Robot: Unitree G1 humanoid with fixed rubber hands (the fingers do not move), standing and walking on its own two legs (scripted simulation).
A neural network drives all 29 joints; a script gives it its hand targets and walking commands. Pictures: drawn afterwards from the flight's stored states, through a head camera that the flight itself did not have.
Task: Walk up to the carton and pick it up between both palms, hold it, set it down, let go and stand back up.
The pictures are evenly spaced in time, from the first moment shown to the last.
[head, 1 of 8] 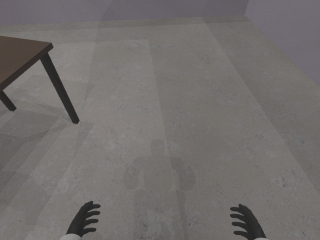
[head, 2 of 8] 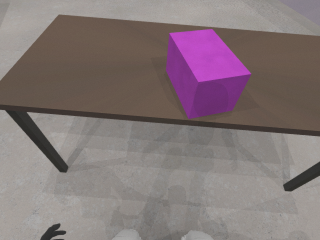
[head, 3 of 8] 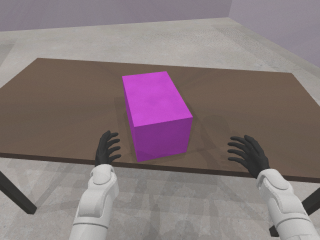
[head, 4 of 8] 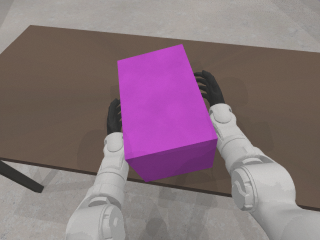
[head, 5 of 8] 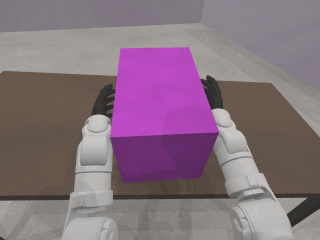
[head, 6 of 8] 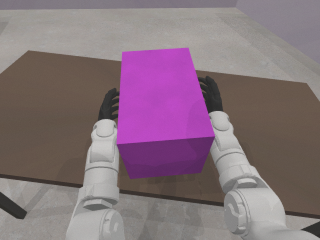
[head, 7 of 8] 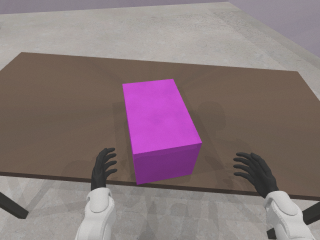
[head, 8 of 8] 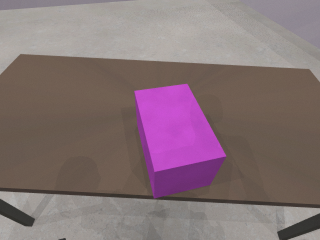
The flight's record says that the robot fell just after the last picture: no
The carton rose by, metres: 0.21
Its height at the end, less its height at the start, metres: +0.00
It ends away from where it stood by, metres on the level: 0.03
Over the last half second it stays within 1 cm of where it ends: yes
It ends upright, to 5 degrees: yes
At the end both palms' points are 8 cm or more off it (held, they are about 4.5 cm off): yes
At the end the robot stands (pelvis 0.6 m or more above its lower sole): yes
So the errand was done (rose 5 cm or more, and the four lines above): yes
